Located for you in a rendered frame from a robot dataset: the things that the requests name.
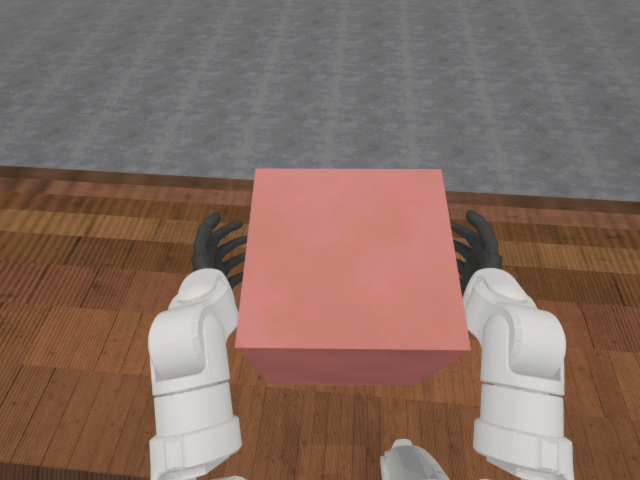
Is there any robot left hand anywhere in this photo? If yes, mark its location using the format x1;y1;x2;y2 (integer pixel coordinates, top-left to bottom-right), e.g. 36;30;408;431
191;211;248;289

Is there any left robot forearm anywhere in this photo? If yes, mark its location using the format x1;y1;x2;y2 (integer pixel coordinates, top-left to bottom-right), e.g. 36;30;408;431
148;268;242;480

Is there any robot right hand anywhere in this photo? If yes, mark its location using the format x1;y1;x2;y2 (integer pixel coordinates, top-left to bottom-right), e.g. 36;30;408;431
450;210;503;298

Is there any robot right shin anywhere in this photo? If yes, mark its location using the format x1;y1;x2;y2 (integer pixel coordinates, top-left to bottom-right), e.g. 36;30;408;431
391;439;412;449

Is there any robot right thigh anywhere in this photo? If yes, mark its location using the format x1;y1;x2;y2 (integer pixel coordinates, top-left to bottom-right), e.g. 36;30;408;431
380;445;450;480

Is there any right robot forearm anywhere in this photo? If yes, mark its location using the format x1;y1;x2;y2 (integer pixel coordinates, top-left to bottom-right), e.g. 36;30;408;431
463;268;574;480

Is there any carton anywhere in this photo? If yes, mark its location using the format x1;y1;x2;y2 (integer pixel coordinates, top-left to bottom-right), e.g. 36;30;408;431
235;168;471;386

